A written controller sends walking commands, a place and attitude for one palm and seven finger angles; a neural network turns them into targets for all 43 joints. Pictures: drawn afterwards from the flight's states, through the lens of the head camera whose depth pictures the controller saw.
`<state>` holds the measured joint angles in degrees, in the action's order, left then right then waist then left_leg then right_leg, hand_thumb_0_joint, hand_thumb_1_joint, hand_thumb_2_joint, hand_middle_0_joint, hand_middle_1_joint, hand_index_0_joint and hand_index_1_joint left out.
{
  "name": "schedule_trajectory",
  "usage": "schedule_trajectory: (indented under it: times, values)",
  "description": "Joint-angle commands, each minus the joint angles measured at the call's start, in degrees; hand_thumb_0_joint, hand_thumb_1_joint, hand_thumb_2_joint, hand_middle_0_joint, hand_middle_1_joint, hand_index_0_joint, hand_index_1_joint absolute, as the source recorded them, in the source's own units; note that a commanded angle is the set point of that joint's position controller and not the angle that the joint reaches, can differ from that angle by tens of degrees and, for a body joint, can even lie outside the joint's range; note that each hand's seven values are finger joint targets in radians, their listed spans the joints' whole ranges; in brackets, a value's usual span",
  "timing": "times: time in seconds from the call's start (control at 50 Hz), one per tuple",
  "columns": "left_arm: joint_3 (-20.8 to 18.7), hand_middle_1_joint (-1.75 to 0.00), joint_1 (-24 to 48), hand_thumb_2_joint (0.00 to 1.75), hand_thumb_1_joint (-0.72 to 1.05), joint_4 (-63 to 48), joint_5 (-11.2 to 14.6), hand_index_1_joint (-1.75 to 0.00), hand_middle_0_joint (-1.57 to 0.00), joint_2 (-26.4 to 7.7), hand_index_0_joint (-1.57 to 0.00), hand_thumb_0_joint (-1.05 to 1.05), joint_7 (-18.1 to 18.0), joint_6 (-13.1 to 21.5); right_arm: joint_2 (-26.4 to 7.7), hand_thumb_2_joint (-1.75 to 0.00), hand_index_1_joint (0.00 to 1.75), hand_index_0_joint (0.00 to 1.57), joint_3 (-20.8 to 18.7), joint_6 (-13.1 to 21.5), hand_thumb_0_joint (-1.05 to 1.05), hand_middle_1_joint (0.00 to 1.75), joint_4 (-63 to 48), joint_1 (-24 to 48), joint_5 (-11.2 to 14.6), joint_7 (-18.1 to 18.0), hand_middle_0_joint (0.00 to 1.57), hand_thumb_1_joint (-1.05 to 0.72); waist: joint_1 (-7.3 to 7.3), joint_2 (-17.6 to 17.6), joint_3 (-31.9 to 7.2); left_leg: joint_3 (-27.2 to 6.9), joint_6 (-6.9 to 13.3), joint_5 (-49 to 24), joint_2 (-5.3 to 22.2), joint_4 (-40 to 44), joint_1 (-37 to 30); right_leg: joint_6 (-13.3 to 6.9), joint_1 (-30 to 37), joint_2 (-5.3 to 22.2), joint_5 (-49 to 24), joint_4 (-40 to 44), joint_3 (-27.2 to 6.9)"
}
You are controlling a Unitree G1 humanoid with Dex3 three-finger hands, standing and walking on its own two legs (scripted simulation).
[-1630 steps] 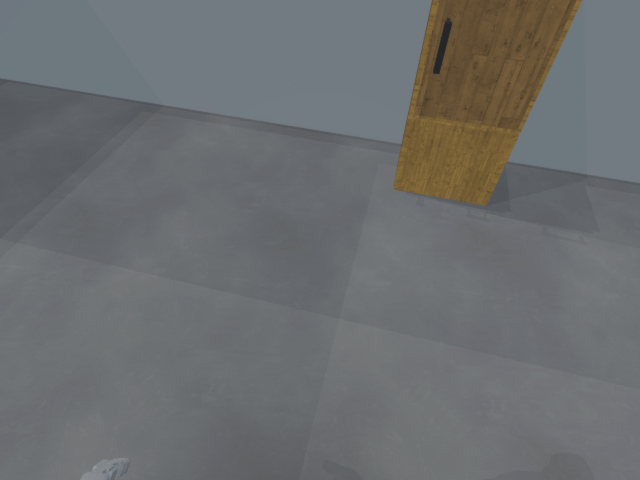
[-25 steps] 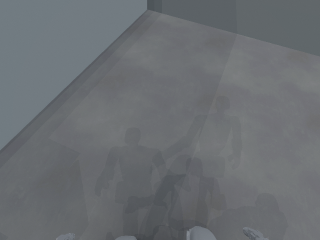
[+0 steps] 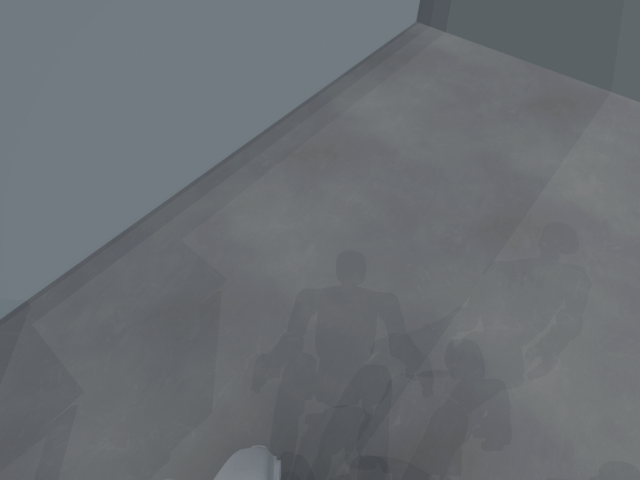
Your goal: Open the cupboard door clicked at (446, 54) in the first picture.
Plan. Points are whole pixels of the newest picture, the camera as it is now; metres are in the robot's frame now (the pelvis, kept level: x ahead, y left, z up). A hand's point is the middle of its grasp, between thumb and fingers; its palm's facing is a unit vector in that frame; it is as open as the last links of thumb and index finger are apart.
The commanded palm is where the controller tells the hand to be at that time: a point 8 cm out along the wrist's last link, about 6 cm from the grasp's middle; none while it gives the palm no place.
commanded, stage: turn to face it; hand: left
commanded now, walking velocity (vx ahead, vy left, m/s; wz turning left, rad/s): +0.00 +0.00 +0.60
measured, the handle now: out of the picture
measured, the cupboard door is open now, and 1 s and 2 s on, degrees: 45 45 45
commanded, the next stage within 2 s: none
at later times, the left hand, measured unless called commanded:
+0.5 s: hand out of the picture +0.07 +0.25 -0.16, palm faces +0.27 -0.93 -0.26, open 7.4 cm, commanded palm none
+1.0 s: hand out of the picture -0.03 +0.16 -0.16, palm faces +0.58 -0.76 -0.28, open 7.3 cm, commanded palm none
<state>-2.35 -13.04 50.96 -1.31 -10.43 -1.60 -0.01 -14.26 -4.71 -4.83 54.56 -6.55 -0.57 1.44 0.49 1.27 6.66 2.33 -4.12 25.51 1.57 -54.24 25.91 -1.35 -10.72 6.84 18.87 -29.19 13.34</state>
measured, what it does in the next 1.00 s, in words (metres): steps on the spot, turning left: left foot, then right foot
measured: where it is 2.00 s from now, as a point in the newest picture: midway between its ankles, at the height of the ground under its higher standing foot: outside the picture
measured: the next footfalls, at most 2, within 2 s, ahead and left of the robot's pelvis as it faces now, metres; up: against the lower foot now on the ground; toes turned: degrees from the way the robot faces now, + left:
left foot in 0.14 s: +0.04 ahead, +0.13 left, +0.00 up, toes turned +11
right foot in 0.62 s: +0.08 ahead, -0.11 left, +0.00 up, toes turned +19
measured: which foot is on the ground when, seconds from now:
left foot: up 0.00-0.12, down 0.14-0.62, up 0.64-1.00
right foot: down 0.00-0.14, up 0.16-0.60, down 0.62-1.00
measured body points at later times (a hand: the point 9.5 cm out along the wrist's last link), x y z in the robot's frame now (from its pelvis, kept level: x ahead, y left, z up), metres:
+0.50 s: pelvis +0.02 +0.02 +0.00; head +0.07 +0.04 +0.44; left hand +0.05 +0.30 -0.14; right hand +0.15 -0.21 -0.14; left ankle +0.00 +0.12 -0.74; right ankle +0.04 -0.14 -0.69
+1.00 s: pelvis +0.04 -0.03 +0.00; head +0.10 -0.01 +0.44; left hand -0.06 +0.20 -0.14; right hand +0.28 -0.19 -0.15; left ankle -0.04 +0.10 -0.69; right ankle +0.04 -0.12 -0.74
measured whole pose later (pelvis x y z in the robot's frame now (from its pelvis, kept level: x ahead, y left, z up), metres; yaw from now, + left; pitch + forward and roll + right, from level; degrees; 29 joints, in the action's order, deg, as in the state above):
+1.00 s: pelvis +0.04 -0.03 +0.00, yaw +36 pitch +0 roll +3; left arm -2.7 -14.4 51.7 -1.4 -11.1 -1.6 -0.3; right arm -14.9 -4.8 -5.1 54.9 -5.1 -0.7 1.4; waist -0.1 1.1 7.1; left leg 2.9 -3.8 24.8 1.8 -52.0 25.2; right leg -1.8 -8.0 6.8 21.0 -29.5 15.7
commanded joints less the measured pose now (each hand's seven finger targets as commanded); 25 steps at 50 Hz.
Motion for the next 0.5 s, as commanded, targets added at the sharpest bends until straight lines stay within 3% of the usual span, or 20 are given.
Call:
schedule_trajectory:
  times: [0.0, 0.04, 0.06, 0.08, 0.1, 0.12, 0.14, 0.16, 0.18, 0.22, 0.26, 0.28, 0.32, 0.4, 0.48]
  values:
    - [-3.8, -0.30, -4.4, 0.90, 0.90, -2.0, -0.5, -0.30, -0.20, -13.3, -0.20, 0.00, -0.3, 0.8, -2.0, -0.90, 0.30, 0.20, 0.2, 2.2, 0.00, 0.30, -6.5, 5.0, 0.1, 0.3, 0.20, -0.90, -3.11, 11.2, -8.3, 3.4, 1.1, 0.9, -0.7, 8.8, 0.8, -4.6, 10.9, 14.9, -41.4, 3.2, -7.5]
    - [-4.1, -0.30, -3.8, 0.90, 0.90, -1.9, -0.5, -0.30, -0.20, -13.7, -0.20, 0.00, -0.1, 0.7, -2.5, -0.90, 0.30, 0.20, 0.0, 2.5, 0.00, 0.30, -6.7, 3.9, 0.1, 0.2, 0.20, -0.90, -2.26, 10.5, -8.4, 4.5, 1.9, -1.0, -1.3, 13.4, -3.1, -4.0, 8.7, 15.5, -39.9, 1.2, -6.5]
    - [-4.2, -0.30, -2.8, 0.90, 0.90, -1.9, -0.3, -0.30, -0.20, -14.2, -0.20, 0.00, 0.1, 0.6, -3.4, -0.90, 0.30, 0.20, -0.2, 2.7, 0.00, 0.30, -6.3, 1.6, 0.0, 0.1, 0.20, -0.90, -0.74, 10.2, -9.3, 4.7, 2.5, -4.1, -1.5, 17.4, -7.3, -2.9, 6.5, 15.5, -37.3, -1.3, -5.3]
    - [-4.2, -0.30, -1.8, 0.90, 0.90, -2.0, -0.1, -0.30, -0.20, -13.7, -0.20, 0.00, 0.3, 0.5, -4.7, -0.90, 0.30, 0.20, -0.6, 2.9, 0.00, 0.30, -5.8, -1.6, -0.3, 0.1, 0.20, -0.90, 1.31, 7.1, -10.5, 4.1, 3.2, -9.5, -1.6, 24.1, -14.4, -0.9, 2.4, 14.2, -33.9, -7.2, -3.1]
    - [-3.9, -0.30, -0.9, 0.90, 0.90, -3.0, 0.4, -0.30, -0.20, -12.5, -0.20, 0.00, 0.7, 0.3, -8.8, -0.90, 0.30, 0.20, -1.7, 3.3, 0.00, 0.30, -4.6, -6.9, -0.5, -0.1, 0.20, -0.90, 4.48, -2.2, -14.4, -4.3, 6.4, -21.3, 4.4, 28.7, -25.4, 2.5, -6.9, 10.5, -21.8, -18.4, -0.4]
    - [-2.6, -0.30, 2.2, 0.90, 0.90, -6.1, 0.9, -0.30, -0.20, -7.9, -0.20, 0.00, 1.1, 0.0, -15.8, -0.90, 0.30, 0.20, -3.5, 3.7, 0.00, 0.30, -4.3, -11.0, -0.9, -0.7, 0.20, -0.90, 6.83, -21.2, -14.7, -28.9, 15.9, -46.7, 21.9, 32.2, -31.4, 7.0, -24.4, 0.9, 19.2, -33.2, -1.6]
    - [-2.5, -0.30, 5.4, 0.90, 0.90, -7.2, 0.2, -0.30, -0.20, -9.0, -0.20, 0.00, 0.4, -1.0, -16.4, -0.90, 0.30, 0.20, -3.1, 3.1, 0.00, 0.30, -3.2, -12.9, -0.4, -1.3, 0.20, -0.90, 6.56, -14.2, -15.5, -27.9, 19.8, -52.5, 24.8, 31.5, -29.6, 5.8, -26.1, 0.7, 20.9, -38.2, -11.0]
    - [-2.5, -0.30, 5.3, 0.90, 0.90, -7.6, 0.1, -0.30, -0.20, -9.2, -0.20, 0.00, 0.4, -1.2, -15.5, -0.90, 0.30, 0.20, -2.7, 3.2, 0.00, 0.30, -4.4, -10.2, -0.6, -1.7, 0.20, -0.90, 4.74, -9.8, -12.2, -23.1, 19.1, -45.8, 23.0, 32.3, -25.8, 5.7, -26.1, 1.8, 16.7, -39.1, -12.0]
    - [-2.8, -0.30, 5.4, 0.90, 0.90, -6.1, -0.1, -0.30, -0.20, -8.5, -0.20, 0.00, 0.3, -1.3, -13.0, -0.90, 0.30, 0.20, -2.2, 3.5, 0.00, 0.30, -5.3, -7.5, -0.7, -2.2, 0.20, -0.90, 3.56, -14.6, -12.0, -21.5, 16.5, -42.6, 18.2, 32.6, -22.5, 6.2, -25.2, 1.5, 13.1, -39.6, -12.6]
    - [-3.2, -0.30, 3.4, 0.90, 0.90, -3.5, -0.2, -0.30, -0.20, -9.7, -0.20, 0.00, 0.9, -1.8, -11.0, -0.90, 0.30, 0.20, -1.2, 3.8, 0.00, 0.30, -6.7, -2.5, -0.6, -2.6, 0.20, -0.90, 1.00, -12.0, -8.5, -16.0, 13.6, -36.6, 13.0, 34.3, -17.7, 6.7, -24.0, 0.3, 5.6, -41.2, -14.2]
    - [-3.2, -0.30, 1.9, 0.90, 0.90, -2.5, -0.2, -0.30, -0.20, -9.3, -0.20, 0.00, 1.2, -2.0, -10.5, -0.90, 0.30, 0.20, -0.9, 4.3, 0.00, 0.30, -7.0, -2.1, -0.5, -2.5, 0.20, -0.90, -0.39, -8.9, -8.4, -14.5, 12.6, -34.4, 11.0, 35.1, -16.6, 7.1, -22.8, -0.6, 1.9, -40.1, -13.8]
    - [-3.1, -0.30, 1.6, 0.90, 0.90, -2.4, -0.3, -0.30, -0.20, -9.4, -0.20, 0.00, 1.3, -1.9, -10.4, -0.90, 0.30, 0.20, -0.9, 4.5, 0.00, 0.30, -7.0, -2.6, -0.4, -2.5, 0.20, -0.90, -0.53, -6.8, -9.1, -14.2, 12.3, -33.3, 10.2, 35.3, -16.9, 7.3, -22.2, -0.9, 0.7, -39.2, -13.7]
    - [-3.1, -0.30, 1.9, 0.90, 0.90, -2.5, -0.2, -0.30, -0.20, -9.2, -0.20, 0.00, 1.2, -2.0, -10.4, -0.90, 0.30, 0.20, -0.9, 4.6, 0.00, 0.30, -6.7, -3.3, -0.4, -2.4, 0.20, -0.90, -0.56, -7.0, -8.9, -15.2, 12.6, -31.8, 10.0, 35.8, -16.7, 7.7, -22.0, -1.3, 0.0, -37.4, -13.9]
    - [-2.7, -0.30, 5.0, 0.90, 0.90, -4.4, 0.1, -0.30, -0.20, -8.5, -0.20, 0.00, 1.1, -1.8, -10.5, -0.90, 0.30, 0.20, -1.3, 4.4, 0.00, 0.30, -6.2, -4.9, -0.7, -2.2, 0.20, -0.90, 0.42, -8.8, -8.8, -18.6, 14.2, -28.8, 10.5, 35.2, -17.1, 7.7, -21.0, -2.4, 2.9, -29.1, -13.9]
    - [-2.3, -0.30, 6.9, 0.90, 0.90, -6.0, 0.5, -0.30, -0.20, -7.9, -0.20, 0.00, 1.0, -1.3, -10.7, -0.90, 0.30, 0.20, -1.8, 4.0, 0.00, 0.30, -6.0, -5.4, -1.0, -2.3, 0.20, -0.90, 0.98, -11.0, -9.3, -21.4, 13.9, -32.8, 9.5, 32.1, -15.6, 6.8, -14.7, -5.3, 6.1, -17.1, -12.6]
